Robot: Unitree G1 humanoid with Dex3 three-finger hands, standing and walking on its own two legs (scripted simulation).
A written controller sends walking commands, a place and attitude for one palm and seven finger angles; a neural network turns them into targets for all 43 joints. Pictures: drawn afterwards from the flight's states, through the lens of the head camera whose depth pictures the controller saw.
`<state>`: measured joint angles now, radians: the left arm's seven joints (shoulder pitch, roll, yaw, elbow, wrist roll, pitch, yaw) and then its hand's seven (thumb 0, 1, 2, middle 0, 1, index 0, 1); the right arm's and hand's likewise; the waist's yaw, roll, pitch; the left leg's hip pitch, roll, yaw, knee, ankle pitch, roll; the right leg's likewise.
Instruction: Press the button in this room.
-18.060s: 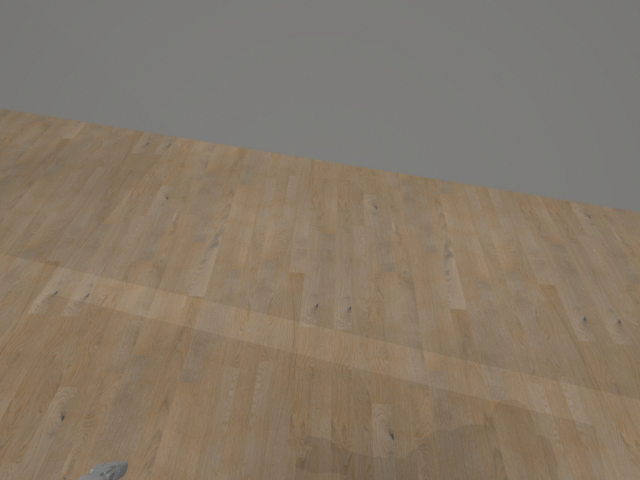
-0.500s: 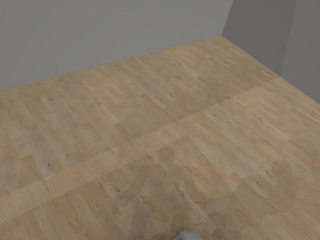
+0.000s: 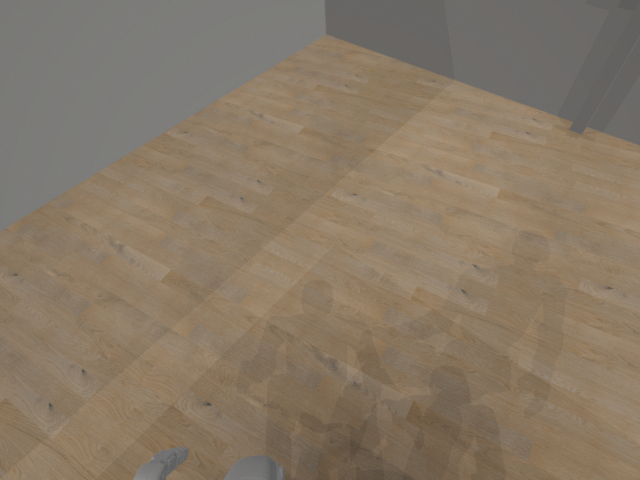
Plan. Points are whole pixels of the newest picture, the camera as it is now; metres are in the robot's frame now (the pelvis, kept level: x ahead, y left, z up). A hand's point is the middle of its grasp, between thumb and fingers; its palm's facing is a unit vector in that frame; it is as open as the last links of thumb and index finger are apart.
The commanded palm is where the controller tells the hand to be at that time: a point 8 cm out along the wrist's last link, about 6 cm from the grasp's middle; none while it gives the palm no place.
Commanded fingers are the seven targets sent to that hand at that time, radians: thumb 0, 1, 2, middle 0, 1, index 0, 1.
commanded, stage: turn or walk to find it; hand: left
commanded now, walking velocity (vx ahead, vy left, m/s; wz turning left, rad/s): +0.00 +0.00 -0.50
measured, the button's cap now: out of the picture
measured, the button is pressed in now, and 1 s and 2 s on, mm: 0 0 0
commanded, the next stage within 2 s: none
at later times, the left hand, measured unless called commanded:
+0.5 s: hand out of the picture +0.10 +0.24 -0.17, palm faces -0.18 -0.96 -0.21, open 7.3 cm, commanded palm none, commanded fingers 0.00 0.90 0.90 -0.20 -0.30 -0.20 -0.30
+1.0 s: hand (325, 377) +0.28 +0.02 -0.15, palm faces -0.50 -0.84 -0.20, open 7.3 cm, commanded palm none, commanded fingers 0.00 0.90 0.90 -0.20 -0.30 -0.20 -0.30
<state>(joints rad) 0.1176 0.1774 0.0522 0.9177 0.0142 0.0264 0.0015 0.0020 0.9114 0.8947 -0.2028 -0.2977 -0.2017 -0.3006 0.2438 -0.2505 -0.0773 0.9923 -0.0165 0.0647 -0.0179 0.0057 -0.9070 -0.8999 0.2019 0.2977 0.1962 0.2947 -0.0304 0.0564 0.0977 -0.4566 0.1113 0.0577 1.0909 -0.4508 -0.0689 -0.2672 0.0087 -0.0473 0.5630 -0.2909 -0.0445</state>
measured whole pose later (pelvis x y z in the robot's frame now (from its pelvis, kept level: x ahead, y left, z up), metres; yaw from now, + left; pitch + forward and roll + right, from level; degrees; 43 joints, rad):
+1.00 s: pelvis +0.10 -0.08 +0.00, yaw -29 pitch -1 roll +1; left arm 0.13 0.17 0.04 0.97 0.01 -0.05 -0.02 0.00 0.91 0.89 -0.20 -0.30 -0.20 -0.30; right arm 0.34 -0.22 -0.07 1.07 -0.02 0.00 0.01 0.01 -0.91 -0.90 0.20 0.30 0.19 0.29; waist -0.05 0.03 0.08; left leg -0.45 0.16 0.08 1.19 -0.35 -0.05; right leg -0.27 -0.01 -0.11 0.55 -0.27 -0.05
